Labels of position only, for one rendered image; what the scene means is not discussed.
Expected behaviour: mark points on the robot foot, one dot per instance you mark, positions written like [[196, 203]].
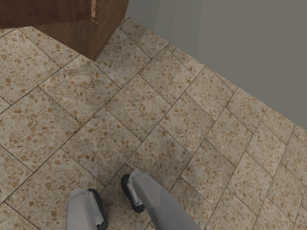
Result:
[[124, 181], [102, 225]]

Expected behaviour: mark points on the robot right foot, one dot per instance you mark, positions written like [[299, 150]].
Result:
[[124, 181]]

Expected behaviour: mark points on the cupboard door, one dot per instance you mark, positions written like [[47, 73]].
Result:
[[28, 13]]

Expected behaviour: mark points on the robot left foot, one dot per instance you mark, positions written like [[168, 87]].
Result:
[[102, 225]]

